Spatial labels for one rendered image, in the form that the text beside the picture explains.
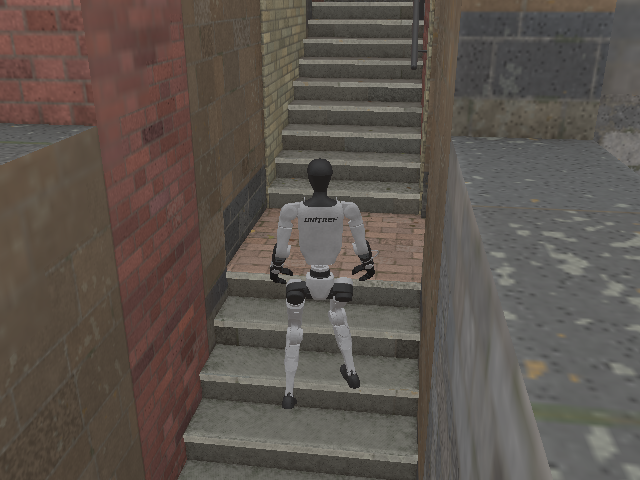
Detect stairs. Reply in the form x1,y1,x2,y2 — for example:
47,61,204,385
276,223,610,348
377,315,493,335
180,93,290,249
177,278,421,480
269,6,424,215

